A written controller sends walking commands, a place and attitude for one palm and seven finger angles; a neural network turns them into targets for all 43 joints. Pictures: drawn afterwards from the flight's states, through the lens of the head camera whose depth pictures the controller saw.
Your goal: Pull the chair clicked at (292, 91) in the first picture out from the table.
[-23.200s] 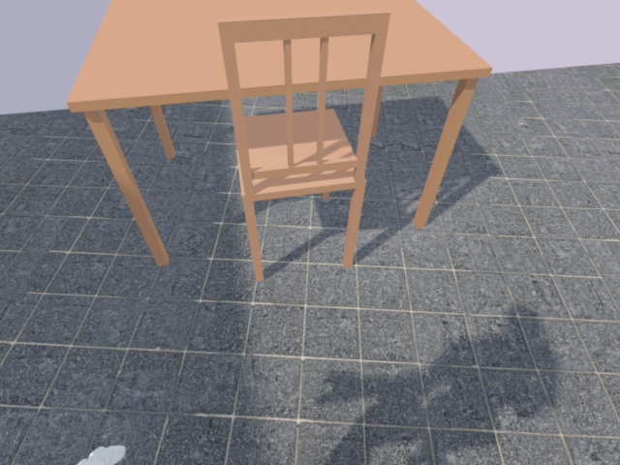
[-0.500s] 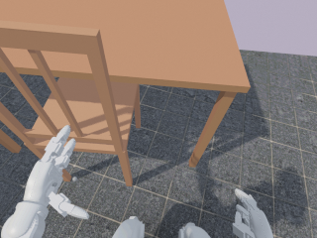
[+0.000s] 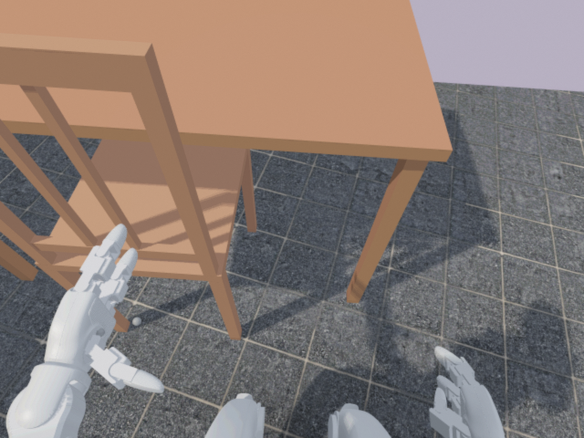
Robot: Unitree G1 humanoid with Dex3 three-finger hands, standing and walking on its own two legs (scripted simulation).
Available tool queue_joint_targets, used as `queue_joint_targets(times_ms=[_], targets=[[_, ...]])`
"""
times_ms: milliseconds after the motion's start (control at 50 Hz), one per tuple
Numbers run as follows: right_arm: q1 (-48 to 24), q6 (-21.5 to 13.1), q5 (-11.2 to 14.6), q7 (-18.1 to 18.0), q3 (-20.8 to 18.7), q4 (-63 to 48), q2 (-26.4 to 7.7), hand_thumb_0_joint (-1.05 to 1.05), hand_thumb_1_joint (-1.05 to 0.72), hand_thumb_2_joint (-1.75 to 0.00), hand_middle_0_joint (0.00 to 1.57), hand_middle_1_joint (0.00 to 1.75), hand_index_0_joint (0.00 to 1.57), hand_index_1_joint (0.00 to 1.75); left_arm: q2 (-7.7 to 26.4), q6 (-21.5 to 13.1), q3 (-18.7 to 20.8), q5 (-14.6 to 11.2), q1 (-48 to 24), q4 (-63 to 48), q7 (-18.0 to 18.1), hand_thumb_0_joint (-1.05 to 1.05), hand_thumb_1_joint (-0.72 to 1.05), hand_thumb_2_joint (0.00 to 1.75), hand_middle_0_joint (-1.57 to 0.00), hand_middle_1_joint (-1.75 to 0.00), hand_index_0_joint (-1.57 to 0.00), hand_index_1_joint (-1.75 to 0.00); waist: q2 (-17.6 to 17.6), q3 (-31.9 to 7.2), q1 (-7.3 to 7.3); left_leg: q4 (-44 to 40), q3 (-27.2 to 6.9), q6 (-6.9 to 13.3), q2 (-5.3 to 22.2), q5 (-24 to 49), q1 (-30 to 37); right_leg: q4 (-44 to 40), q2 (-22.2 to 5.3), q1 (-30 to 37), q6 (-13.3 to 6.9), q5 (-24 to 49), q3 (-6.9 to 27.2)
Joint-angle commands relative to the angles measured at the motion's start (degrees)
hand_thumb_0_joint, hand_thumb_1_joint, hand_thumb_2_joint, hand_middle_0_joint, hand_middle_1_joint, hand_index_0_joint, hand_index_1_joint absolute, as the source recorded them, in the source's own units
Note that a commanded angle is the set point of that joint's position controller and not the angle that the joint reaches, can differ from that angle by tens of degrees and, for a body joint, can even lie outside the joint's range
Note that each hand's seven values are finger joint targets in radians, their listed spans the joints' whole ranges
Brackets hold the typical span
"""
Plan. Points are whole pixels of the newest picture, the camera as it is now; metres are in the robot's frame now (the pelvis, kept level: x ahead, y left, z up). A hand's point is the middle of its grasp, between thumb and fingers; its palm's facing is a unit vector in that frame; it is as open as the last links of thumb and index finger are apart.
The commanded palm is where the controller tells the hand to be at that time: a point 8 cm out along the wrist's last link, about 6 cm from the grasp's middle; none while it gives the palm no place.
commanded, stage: aim the fingers beside a spindle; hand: left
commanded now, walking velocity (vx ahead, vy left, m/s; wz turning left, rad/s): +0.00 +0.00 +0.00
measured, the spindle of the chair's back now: (40, 181) +0.45 +0.41 +0.05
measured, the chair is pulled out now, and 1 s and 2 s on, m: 0.00 0.00 0.00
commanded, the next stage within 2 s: none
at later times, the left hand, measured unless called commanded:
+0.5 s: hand (154, 320) +0.26 +0.19 +0.03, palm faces -0.08 -1.00 -0.03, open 16.9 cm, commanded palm +0.24 +0.25 +0.03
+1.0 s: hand (176, 311) +0.28 +0.18 +0.00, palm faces -0.09 -1.00 -0.02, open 16.9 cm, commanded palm +0.27 +0.23 +0.01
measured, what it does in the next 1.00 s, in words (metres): stands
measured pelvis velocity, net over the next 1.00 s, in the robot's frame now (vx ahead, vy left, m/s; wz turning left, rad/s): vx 0.00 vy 0.02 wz -0.01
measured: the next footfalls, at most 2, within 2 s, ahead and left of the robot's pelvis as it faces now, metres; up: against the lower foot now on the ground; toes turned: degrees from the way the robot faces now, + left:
none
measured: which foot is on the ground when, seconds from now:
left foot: down 0.00-1.00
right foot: down 0.00-1.00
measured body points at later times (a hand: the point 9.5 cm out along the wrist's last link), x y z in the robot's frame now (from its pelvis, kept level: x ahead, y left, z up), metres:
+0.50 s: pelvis -0.01 +0.01 -0.01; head +0.07 +0.02 +0.43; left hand +0.26 +0.24 +0.03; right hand +0.18 -0.23 -0.09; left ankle +0.03 +0.10 -0.64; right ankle +0.02 -0.10 -0.64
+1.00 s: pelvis +0.00 +0.02 -0.03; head +0.09 +0.03 +0.41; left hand +0.28 +0.23 +0.00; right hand +0.17 -0.22 -0.11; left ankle +0.03 +0.10 -0.64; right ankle +0.02 -0.10 -0.64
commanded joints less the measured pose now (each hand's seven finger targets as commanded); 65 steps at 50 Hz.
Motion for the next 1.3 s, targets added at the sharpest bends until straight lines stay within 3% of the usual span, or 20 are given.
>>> queue_joint_targets(times_ms=[0,180,360,400,500,580,600,620,680,740,840,880,1000,1020,1060,1120,1160,1180,1220,1280], targets=[[-2.0,-3.3,0.0,-0.8,-3.7,-8.6,-7.5,0.00,-0.90,-0.90,0.20,0.30,0.20,0.30,8.4,-4.2,3.9,-1.3,-3.9,-12.8,-0.8,0.00,-0.50,0.30,-0.06,-0.08,-0.06,-0.08,2.3,-15.4,0.12,-9.0,-1.2,0.7,-0.8,15.4,9.2,-9.8,0.0,9.8,0.5,13.0,5.1],[-2.3,-2.7,-0.1,-0.7,-3.9,-8.0,-7.4,0.00,-0.90,-0.90,0.20,0.30,0.20,0.30,8.1,-4.7,4.3,-1.0,-4.7,-9.9,0.5,0.00,-0.50,0.30,-0.06,-0.08,-0.06,-0.08,-0.2,-12.5,-0.38,-7.5,-1.1,0.7,-0.8,12.7,4.9,-9.3,0.0,7.3,0.6,9.9,5.5],[-2.2,-3.1,-0.2,-0.6,-3.6,-8.4,-7.6,0.00,-0.90,-0.90,0.20,0.30,0.20,0.30,6.2,-6.1,0.7,-0.2,-7.7,-13.0,0.6,0.00,-0.50,0.30,-0.06,-0.08,-0.06,-0.08,3.1,-16.0,-0.69,-7.3,-1.9,0.7,-0.7,12.8,7.8,-7.6,0.0,4.4,0.5,9.4,4.7],[-1.9,-3.0,-0.2,-0.6,-3.7,-8.2,-7.7,0.00,-0.90,-0.90,0.20,0.30,0.20,0.30,6.8,-5.8,1.6,-0.2,-7.3,-12.1,1.0,0.00,-0.50,0.30,-0.06,-0.08,-0.06,-0.08,2.1,-16.4,-0.32,-7.1,-2.1,0.5,-0.6,13.2,7.1,-6.9,0.1,4.4,0.4,9.8,4.4],[-2.4,-2.1,-0.3,-0.1,-3.6,-8.9,-7.7,0.00,-0.90,-0.90,0.20,0.30,0.20,0.30,4.9,-4.6,-0.5,1.4,-5.9,-10.7,2.7,0.00,-0.50,0.30,-0.06,-0.08,-0.06,-0.08,1.9,-15.0,-0.20,-7.8,-2.8,0.2,-0.6,12.4,6.8,-5.8,0.1,1.8,0.3,8.6,3.4],[-2.0,-1.3,-0.6,-0.1,-3.5,-9.1,-8.0,0.00,-0.90,-0.90,0.20,0.30,0.20,0.30,5.5,-4.4,-0.8,2.3,-10.4,-10.8,4.4,0.00,-0.50,0.30,-0.06,-0.08,-0.06,-0.08,0.2,-14.4,-0.97,-6.9,-3.0,0.4,-0.6,9.7,4.5,-5.3,0.2,0.4,0.3,6.4,3.5],[-2.0,-1.0,-0.6,-0.1,-3.6,-9.3,-8.1,0.00,-0.90,-0.90,0.20,0.30,0.20,0.30,5.6,-4.6,-0.3,2.7,-10.4,-10.4,4.7,0.00,-0.50,0.30,-0.06,-0.08,-0.06,-0.08,-0.1,-15.6,-0.55,-6.8,-3.1,0.3,-0.6,10.0,5.0,-4.8,0.2,0.1,0.3,6.6,3.4],[-2.2,-1.0,-0.7,-0.1,-3.6,-9.4,-7.9,0.00,-0.90,-0.90,0.20,0.30,0.20,0.30,5.2,-5.0,-1.1,2.7,-12.3,-11.5,4.9,0.00,-0.50,0.30,-0.06,-0.08,-0.06,-0.08,0.8,-16.1,-0.88,-6.4,-2.9,0.4,-0.7,10.2,5.2,-4.8,0.1,0.0,0.3,6.9,3.7],[-2.0,-0.7,-0.8,0.0,-3.6,-9.7,-7.8,0.00,-0.90,-0.90,0.20,0.30,0.20,0.30,6.4,-5.9,0.2,2.4,-10.3,-13.4,5.4,0.00,-0.50,0.30,-0.06,-0.08,-0.06,-0.08,2.5,-18.8,0.30,-6.5,-3.1,0.1,-0.7,12.7,6.8,-4.1,0.2,1.4,-0.1,8.6,3.7],[-2.1,-0.5,-0.7,0.4,-3.6,-9.7,-7.6,0.00,-0.90,-0.90,0.20,0.30,0.20,0.30,3.4,-6.1,-3.4,2.8,-9.6,-14.5,5.3,0.00,-0.50,0.30,-0.06,-0.08,-0.06,-0.08,4.3,-19.4,-0.32,-6.5,-3.5,-0.2,-0.5,14.8,9.2,-3.7,0.0,-0.2,0.1,9.7,3.2],[-1.6,0.7,-0.7,0.5,-3.6,-9.1,-8.1,0.00,-0.90,-0.90,0.20,0.30,0.20,0.30,1.9,-4.2,-5.4,4.0,-11.4,-9.0,5.5,0.00,-0.50,0.30,-0.06,-0.08,-0.06,-0.08,0.0,-15.0,-2.12,-5.7,-3.9,0.1,-0.3,10.3,4.7,-3.6,0.1,-3.3,0.4,7.1,2.8],[-1.7,1.1,-0.7,0.3,-3.6,-9.0,-8.4,0.00,-0.90,-0.90,0.20,0.30,0.20,0.30,3.4,-4.1,-3.7,4.0,-13.1,-7.8,5.9,0.00,-0.50,0.30,-0.06,-0.08,-0.06,-0.08,-0.9,-14.9,-1.77,-5.2,-3.9,0.2,-0.5,9.0,2.9,-3.0,0.4,-3.5,0.2,6.0,3.0],[-1.4,1.4,-1.1,0.7,-3.9,-10.1,-7.8,0.00,-0.90,-0.90,0.20,0.30,0.20,0.30,5.0,-6.3,-1.9,3.9,-12.5,-15.4,7.4,0.00,-0.50,0.30,-0.06,-0.08,-0.06,-0.08,4.8,-24.7,0.77,-4.7,-4.0,-0.9,-0.3,19.7,10.9,-1.0,0.1,-1.0,-0.3,12.8,3.2],[-1.5,1.6,-1.1,0.9,-3.9,-10.3,-7.5,0.00,-0.90,-0.90,0.20,0.30,0.20,0.30,4.1,-6.6,-2.8,3.9,-10.7,-16.1,7.6,0.00,-0.50,0.30,-0.06,-0.08,-0.06,-0.08,6.1,-24.5,0.93,-4.9,-4.1,-1.2,-0.2,21.4,12.1,-1.0,0.1,-1.3,-0.2,13.5,3.1],[-1.5,1.7,-1.2,1.2,-3.9,-9.9,-7.3,0.00,-0.90,-0.90,0.20,0.30,0.20,0.30,2.1,-6.6,-5.4,4.1,-10.5,-16.4,7.9,0.00,-0.50,0.30,-0.06,-0.08,-0.06,-0.08,4.9,-23.8,-0.13,-4.4,-3.9,-0.9,-0.2,21.4,11.4,-1.2,0.0,-1.5,0.0,13.9,3.1],[-1.3,2.8,-0.9,1.2,-3.8,-9.6,-7.8,0.00,-0.90,-0.90,0.20,0.30,0.20,0.30,2.3,-5.0,-4.7,4.6,-8.6,-10.2,7.7,0.00,-0.50,0.30,-0.06,-0.08,-0.06,-0.08,-1.1,-18.3,-1.36,-4.1,-3.4,-0.1,-0.3,15.6,4.9,-2.0,0.5,-1.6,0.3,11.7,3.1],[-1.6,3.4,-0.8,1.2,-3.7,-9.8,-7.9,0.00,-0.90,-0.90,0.20,0.30,0.20,0.30,1.4,-3.8,-5.3,4.9,-8.7,-6.7,7.1,0.00,-0.50,0.30,-0.06,-0.08,-0.06,-0.08,-1.9,-15.2,-1.64,-4.1,-3.1,0.1,-0.6,11.5,1.7,-2.3,0.4,-2.4,0.3,9.0,3.1],[-1.7,3.6,-0.7,1.1,-3.7,-9.7,-8.0,0.00,-0.90,-0.90,0.20,0.30,0.20,0.30,2.7,-3.6,-3.8,4.8,-10.0,-5.7,7.0,0.00,-0.50,0.30,-0.06,-0.08,-0.06,-0.08,-2.3,-14.3,-1.58,-4.0,-3.2,0.2,-0.7,10.3,0.4,-2.3,0.6,-2.7,0.2,8.1,3.1],[-2.1,3.8,-0.6,0.9,-3.8,-10.0,-8.1,0.00,-0.90,-0.90,0.20,0.30,0.20,0.30,3.6,-4.0,-2.5,4.4,-11.7,-6.2,6.6,0.00,-0.50,0.30,-0.06,-0.08,-0.06,-0.08,-1.6,-16.0,-1.01,-3.5,-2.7,0.3,-0.9,9.3,0.0,-2.4,0.4,-2.2,0.2,7.1,3.7],[-2.0,3.3,-0.8,0.5,-3.7,-10.4,-7.8,0.00,-0.90,-0.90,0.20,0.30,0.20,0.30,6.0,-6.0,-1.0,3.3,-14.9,-12.6,6.1,0.00,-0.50,0.30,-0.06,-0.08,-0.06,-0.08,2.3,-21.1,-0.24,-2.9,-2.4,0.3,-1.0,12.8,3.2,-1.8,0.5,-0.1,-0.1,10.0,4.4]])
